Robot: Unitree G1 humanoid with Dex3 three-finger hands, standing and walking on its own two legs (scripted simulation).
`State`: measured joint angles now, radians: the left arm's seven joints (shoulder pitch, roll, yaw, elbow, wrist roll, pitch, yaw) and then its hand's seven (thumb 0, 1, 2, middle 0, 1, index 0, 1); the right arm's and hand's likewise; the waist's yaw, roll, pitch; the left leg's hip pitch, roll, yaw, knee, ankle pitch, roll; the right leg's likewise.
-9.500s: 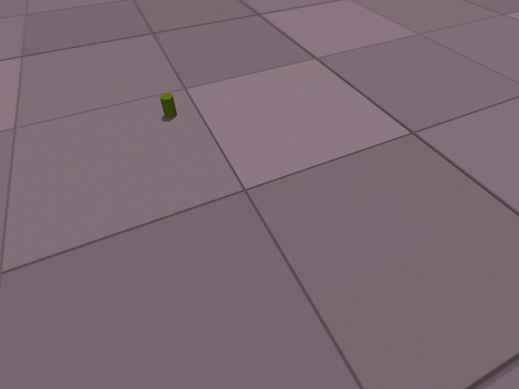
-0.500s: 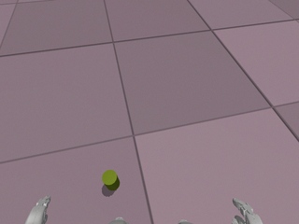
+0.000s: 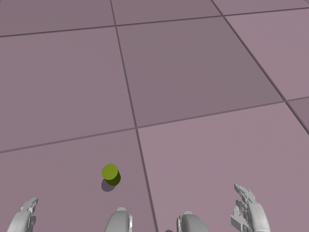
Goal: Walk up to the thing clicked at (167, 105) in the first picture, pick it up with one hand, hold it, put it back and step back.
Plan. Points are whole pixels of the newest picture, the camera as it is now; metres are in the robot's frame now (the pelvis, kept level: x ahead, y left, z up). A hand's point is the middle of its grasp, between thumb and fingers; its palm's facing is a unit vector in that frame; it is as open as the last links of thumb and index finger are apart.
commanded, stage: go down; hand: left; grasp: from the side
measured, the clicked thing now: (111, 175) +0.41 +0.22 -0.61
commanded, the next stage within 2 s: approach in 1.90 s
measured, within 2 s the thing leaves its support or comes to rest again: neither
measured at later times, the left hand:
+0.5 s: hand (49, 193) +0.25 +0.34 -0.20, palm faces +0.16 -0.96 -0.24, open 17.1 cm
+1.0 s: hand (49, 182) +0.29 +0.38 -0.25, palm faces +0.18 -0.97 -0.17, open 17.1 cm
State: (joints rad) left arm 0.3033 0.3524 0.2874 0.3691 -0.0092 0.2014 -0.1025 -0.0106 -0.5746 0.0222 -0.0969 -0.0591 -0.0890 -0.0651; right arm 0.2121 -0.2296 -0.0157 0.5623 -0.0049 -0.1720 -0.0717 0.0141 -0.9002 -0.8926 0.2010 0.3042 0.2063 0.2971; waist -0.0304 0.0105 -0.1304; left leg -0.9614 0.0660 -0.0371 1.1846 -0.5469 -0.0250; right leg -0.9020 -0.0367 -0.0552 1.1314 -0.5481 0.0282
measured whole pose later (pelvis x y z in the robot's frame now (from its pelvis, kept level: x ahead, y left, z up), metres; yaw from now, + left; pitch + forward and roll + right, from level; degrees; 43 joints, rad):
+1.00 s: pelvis -0.08 +0.00 -0.23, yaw -4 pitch +34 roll -6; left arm -0.43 0.76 0.78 1.00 -0.17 -0.41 -0.60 -0.01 -0.45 0.09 -0.05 -0.09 -0.04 -0.09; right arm 0.09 -0.33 0.05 0.68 -0.04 -0.16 -0.04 0.01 -0.92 -0.90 0.20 0.30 0.21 0.30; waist -0.04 -0.02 -0.13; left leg -1.96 0.06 -0.12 2.05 -0.69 -0.04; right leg -1.89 -0.02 -0.06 1.99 -0.69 0.02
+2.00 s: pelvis -0.09 +0.00 -0.31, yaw -6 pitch +31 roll -8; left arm -0.58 0.93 0.89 1.09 -0.20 -0.40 -0.71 -0.02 -0.49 0.09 -0.05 -0.08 -0.03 -0.08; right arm 0.08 -0.37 0.12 0.68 -0.06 -0.16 -0.02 0.01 -0.93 -0.91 0.20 0.30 0.21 0.30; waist -0.08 -0.04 -0.06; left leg -2.16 0.04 -0.17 2.30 -0.68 -0.04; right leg -2.07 -0.01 -0.07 2.22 -0.69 0.03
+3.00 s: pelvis -0.10 +0.02 -0.40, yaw -15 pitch +13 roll -16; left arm -0.59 0.85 0.73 1.44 -0.17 -1.04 -0.30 -0.02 -0.61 0.03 -0.08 -0.10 -0.07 -0.10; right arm -0.17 -0.39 0.45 0.59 -0.34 -0.02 0.10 0.00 -0.94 -0.90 0.20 0.30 0.21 0.30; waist -0.22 -0.26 0.28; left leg -2.23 0.03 -0.38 2.68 -0.72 -0.04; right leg -2.08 0.07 -0.19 2.45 -0.64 0.07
